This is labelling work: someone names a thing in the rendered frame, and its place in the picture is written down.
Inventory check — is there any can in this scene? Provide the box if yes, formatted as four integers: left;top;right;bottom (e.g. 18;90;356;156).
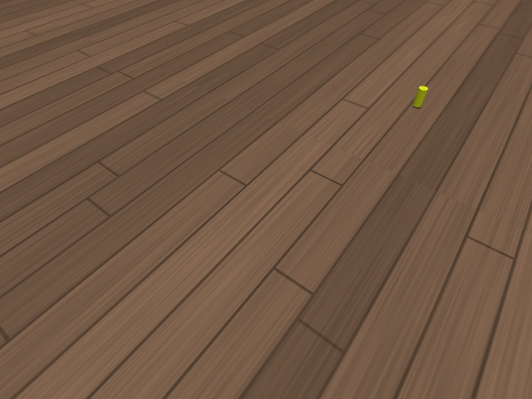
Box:
412;86;428;107

